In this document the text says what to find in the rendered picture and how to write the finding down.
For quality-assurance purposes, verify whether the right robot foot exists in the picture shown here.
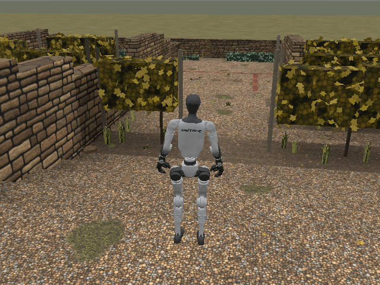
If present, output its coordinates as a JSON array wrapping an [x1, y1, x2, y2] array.
[[197, 230, 205, 245]]

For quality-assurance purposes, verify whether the robot left upper arm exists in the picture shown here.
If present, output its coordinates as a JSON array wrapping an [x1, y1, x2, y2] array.
[[162, 119, 180, 152]]

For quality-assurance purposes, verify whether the robot right forearm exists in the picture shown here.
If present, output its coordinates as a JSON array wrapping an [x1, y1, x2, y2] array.
[[213, 145, 223, 167]]

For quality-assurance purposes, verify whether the robot right upper arm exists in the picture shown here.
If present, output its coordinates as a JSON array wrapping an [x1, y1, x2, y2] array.
[[204, 121, 219, 154]]

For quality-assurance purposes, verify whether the robot left hand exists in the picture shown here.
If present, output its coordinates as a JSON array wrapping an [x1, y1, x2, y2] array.
[[156, 161, 170, 173]]

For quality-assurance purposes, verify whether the robot left forearm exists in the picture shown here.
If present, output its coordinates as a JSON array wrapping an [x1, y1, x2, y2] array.
[[158, 143, 169, 164]]

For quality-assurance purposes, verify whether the robot right hand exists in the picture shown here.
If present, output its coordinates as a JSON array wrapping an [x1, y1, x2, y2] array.
[[210, 164, 224, 177]]

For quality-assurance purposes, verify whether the humanoid robot head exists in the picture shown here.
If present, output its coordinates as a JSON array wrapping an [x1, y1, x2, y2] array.
[[182, 94, 202, 124]]

